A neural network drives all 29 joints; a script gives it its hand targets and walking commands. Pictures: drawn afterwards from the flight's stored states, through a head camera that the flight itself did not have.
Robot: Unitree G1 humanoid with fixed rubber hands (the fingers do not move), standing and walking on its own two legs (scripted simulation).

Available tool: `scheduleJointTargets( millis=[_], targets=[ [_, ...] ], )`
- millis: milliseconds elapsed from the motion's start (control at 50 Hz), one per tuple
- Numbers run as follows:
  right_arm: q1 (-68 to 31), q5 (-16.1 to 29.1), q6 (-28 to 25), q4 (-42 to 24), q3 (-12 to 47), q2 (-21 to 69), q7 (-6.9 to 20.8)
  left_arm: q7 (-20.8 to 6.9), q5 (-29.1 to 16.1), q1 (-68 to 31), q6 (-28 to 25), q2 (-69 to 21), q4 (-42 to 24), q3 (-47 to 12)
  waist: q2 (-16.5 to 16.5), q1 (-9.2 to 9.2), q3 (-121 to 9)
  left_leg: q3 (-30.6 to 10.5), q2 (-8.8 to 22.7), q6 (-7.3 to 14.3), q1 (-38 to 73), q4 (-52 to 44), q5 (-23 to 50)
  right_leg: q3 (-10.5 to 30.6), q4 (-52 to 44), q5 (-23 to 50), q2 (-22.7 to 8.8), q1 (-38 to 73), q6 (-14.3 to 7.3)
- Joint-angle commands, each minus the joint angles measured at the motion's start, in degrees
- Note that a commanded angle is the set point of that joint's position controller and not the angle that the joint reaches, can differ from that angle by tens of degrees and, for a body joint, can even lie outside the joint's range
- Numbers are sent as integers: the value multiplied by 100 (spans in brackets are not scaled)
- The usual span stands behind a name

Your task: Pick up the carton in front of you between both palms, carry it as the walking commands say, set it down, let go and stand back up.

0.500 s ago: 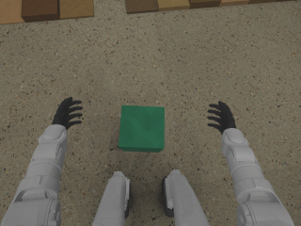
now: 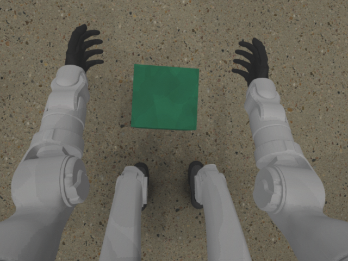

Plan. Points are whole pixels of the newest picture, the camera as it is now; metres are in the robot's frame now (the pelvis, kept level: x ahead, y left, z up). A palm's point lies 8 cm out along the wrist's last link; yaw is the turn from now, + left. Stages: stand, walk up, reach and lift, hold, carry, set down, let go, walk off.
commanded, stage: reach and lift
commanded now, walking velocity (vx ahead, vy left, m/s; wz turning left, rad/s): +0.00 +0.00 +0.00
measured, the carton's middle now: (164, 102) +0.47 +0.01 -0.47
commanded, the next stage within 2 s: none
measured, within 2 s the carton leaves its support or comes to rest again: leaves its support in 1.48 s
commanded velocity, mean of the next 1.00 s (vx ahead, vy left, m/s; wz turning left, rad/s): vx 0.00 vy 0.00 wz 0.00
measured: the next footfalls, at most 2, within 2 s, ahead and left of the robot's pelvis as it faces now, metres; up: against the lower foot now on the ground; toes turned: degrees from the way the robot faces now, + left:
none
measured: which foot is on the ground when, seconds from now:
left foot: down 0.00-1.00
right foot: down 0.00-1.00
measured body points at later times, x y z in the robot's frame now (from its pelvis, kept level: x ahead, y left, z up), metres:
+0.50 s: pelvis -0.03 -0.01 -0.19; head +0.32 +0.00 +0.09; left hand +0.49 +0.20 -0.36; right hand +0.48 -0.19 -0.36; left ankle +0.08 +0.12 -0.56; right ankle +0.08 -0.14 -0.56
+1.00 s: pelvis -0.03 -0.01 -0.23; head +0.33 +0.00 +0.04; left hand +0.49 +0.18 -0.41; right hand +0.49 -0.18 -0.41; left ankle +0.08 +0.12 -0.56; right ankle +0.08 -0.14 -0.56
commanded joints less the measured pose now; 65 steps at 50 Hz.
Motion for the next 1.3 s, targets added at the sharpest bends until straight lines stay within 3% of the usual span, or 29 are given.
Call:
scheduleJointTargets(
  millis=[0, 140, 240, 360, 460, 540, 620, 660, 700, 800, 1020, 1160, 1200, 1280],
  targets=[
    [-596, 121, -260, -421, 76, -535, -16, 96, -132, -682, -240, 474, -501, -79, 264, 33, -4634, 194, -224, -162, 2583, 166, 1711, -550, 301, 1244, 404, 1314, 129],
    [-573, 915, -386, -1076, 846, -868, -212, 302, -923, -717, -390, 911, -1285, -713, 314, 86, -6217, 221, -202, -207, 2614, 1672, 2798, -549, 1722, 2169, 396, 1190, 143],
    [-880, 1234, -226, -1520, 1111, -1038, -345, 328, -1242, -968, -265, 1224, -1656, -877, 273, 139, -6630, 364, -171, -228, 2182, 2258, 2216, -593, 2381, 1868, 385, 1385, 151],
    [-1523, 1261, -73, -879, 1113, -1045, -407, 336, -1373, -1528, -158, 1284, -905, -969, 136, 124, -5131, 397, -55, -216, 858, 2625, 487, -566, 2777, 453, 262, 668, 126],
    [-2127, 1314, -166, -111, 1173, -1161, -437, 374, -1465, -2148, -258, 1411, -135, -1117, 123, 93, -4361, 313, 56, -181, 255, 2993, -78, -455, 3149, 10, 180, 340, 97],
    [-2547, 1457, -304, 345, 1290, -1304, -440, 419, -1588, -2545, -394, 1547, 284, -1282, 172, 97, -4151, 259, 125, -173, 125, 3298, -55, -395, 3476, 33, 135, 216, 86],
    [-2890, 1670, -442, 355, 1494, -1457, -458, 474, -1764, -2876, -518, 1726, 245, -1442, 188, 134, -4597, 264, 149, -167, 427, 3599, 313, -405, 3782, 361, 111, 411, 85],
    [-2902, 1936, -486, 356, 1746, -1303, -450, 529, -1868, -2993, -572, 1714, 65, -1531, 184, 286, -4849, 324, 122, -157, 528, 3672, 463, -415, 3895, 500, 122, 601, 69],
    [-2960, 2048, -481, 483, 1869, -1201, -393, 560, -1889, -3029, -594, 1595, 58, -1605, 256, 315, -4560, 275, 112, -134, 679, 3700, 568, -459, 3970, 515, 157, 179, 76],
    [-2689, 1986, -532, 420, 1835, -1356, -359, 634, -1822, -2666, -590, 1381, -43, -1541, 262, 261, -4853, 266, 46, -139, 1118, 3877, 1156, -509, 4080, 860, 216, 148, 82],
    [-2621, 1767, -586, 666, 1726, -1088, -406, 610, -1737, -2563, -613, 1067, 248, -1536, 159, 181, -4041, 260, 9, -159, 309, 3741, 606, -426, 3936, 503, 214, -160, 61],
    [-3056, 1867, -645, 726, 2072, -311, -440, 662, -1718, -2971, -681, 417, 300, -1818, 102, 284, -4060, 285, -77, -121, 270, 3628, 466, -385, 3835, 406, 320, 19, 55],
    [-3074, 1721, -668, 881, 2001, -165, -472, 656, -1678, -3074, -702, 129, 364, -1879, 134, 189, -4025, 286, -111, -128, 256, 3616, 423, -387, 3799, 379, 369, 48, 41],
    [-4279, 1583, -620, 813, 2533, 2259, -9, 184, -1679, -4242, -647, -2424, 160, -2579, 167, 139, -4093, 234, -286, -74, 199, 3720, 528, -427, 3908, 420, 553, -109, -13]
  ],
)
